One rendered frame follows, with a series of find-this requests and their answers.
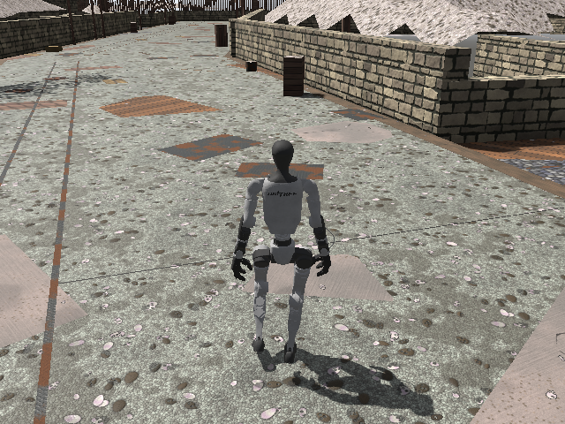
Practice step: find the robot right upper arm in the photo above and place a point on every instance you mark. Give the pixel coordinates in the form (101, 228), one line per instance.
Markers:
(313, 200)

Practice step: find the right robot foot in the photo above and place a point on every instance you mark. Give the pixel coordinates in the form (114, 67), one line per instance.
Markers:
(289, 355)

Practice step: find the robot left upper arm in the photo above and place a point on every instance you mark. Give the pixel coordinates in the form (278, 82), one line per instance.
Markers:
(254, 187)

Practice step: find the right robot forearm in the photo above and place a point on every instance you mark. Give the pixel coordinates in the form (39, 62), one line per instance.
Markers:
(321, 238)

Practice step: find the robot right hand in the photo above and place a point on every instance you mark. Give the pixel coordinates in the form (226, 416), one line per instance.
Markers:
(325, 261)

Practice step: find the robot left hand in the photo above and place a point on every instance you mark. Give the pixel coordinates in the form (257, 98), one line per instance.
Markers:
(235, 266)

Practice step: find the robot left thigh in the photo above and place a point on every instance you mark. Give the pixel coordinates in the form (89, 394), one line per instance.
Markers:
(261, 258)

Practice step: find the left robot forearm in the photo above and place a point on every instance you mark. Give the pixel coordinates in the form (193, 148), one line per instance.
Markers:
(242, 240)

